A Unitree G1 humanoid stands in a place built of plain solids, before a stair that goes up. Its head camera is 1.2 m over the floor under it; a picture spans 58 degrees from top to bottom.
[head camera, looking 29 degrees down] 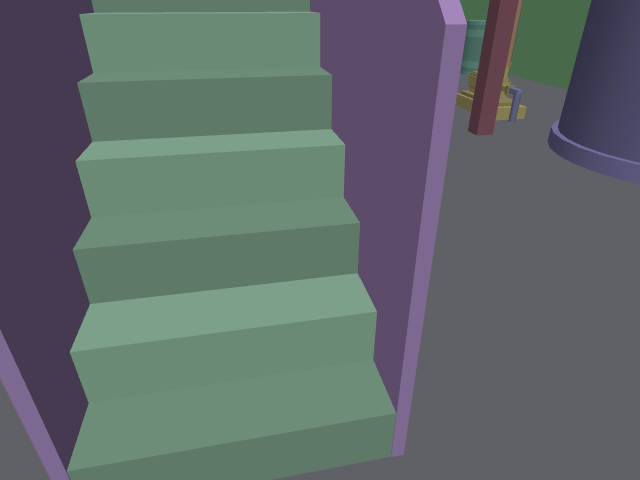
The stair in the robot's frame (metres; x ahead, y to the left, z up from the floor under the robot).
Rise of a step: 0.19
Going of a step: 0.21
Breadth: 0.93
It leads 12 degrees to the left of straight ahead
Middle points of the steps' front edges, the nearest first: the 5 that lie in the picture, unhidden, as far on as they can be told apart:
0.73 0.20 0.19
0.94 0.25 0.39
1.15 0.29 0.58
1.36 0.33 0.77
1.56 0.37 0.97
